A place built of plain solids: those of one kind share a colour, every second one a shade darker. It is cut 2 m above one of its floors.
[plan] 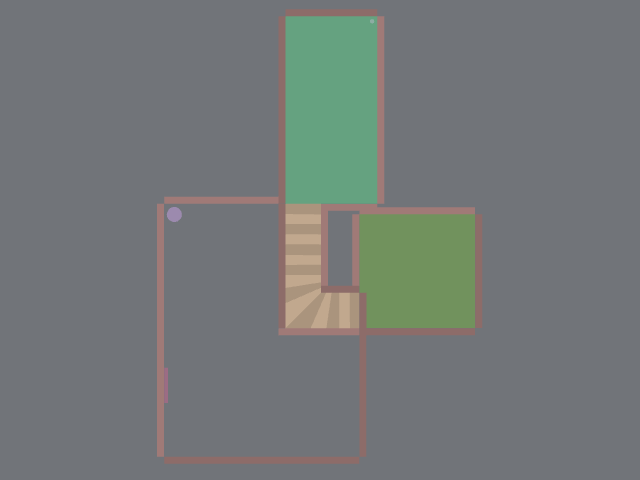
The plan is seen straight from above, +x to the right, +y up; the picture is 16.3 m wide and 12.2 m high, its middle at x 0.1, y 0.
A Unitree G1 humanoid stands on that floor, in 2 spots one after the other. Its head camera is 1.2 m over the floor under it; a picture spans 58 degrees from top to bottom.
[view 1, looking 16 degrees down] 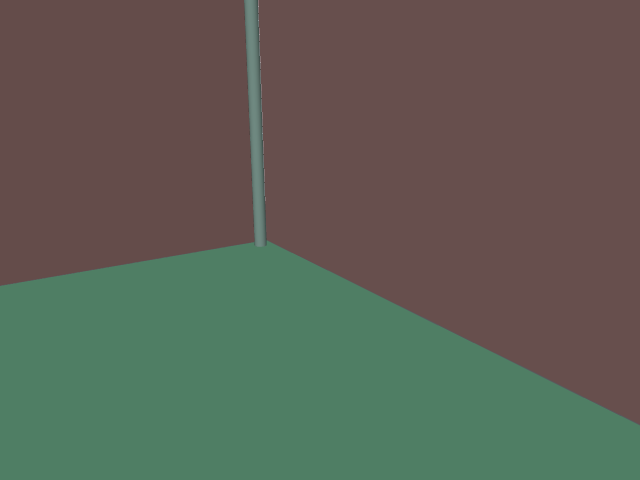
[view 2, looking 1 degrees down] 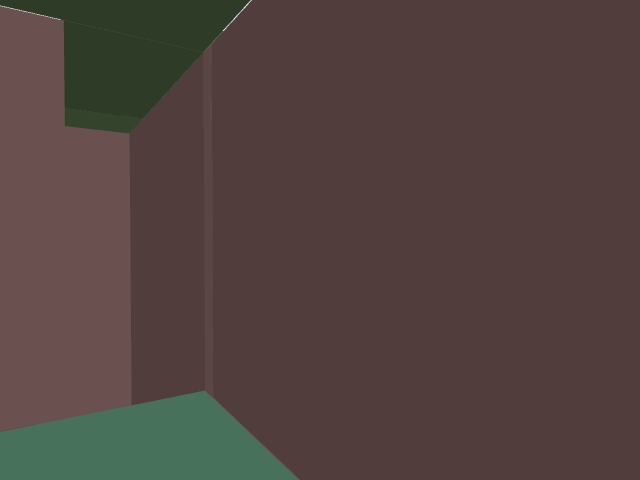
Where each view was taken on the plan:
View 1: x -0.34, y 1.92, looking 56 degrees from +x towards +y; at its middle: wall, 3.52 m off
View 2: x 0.27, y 4.14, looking -123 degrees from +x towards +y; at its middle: wall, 1.93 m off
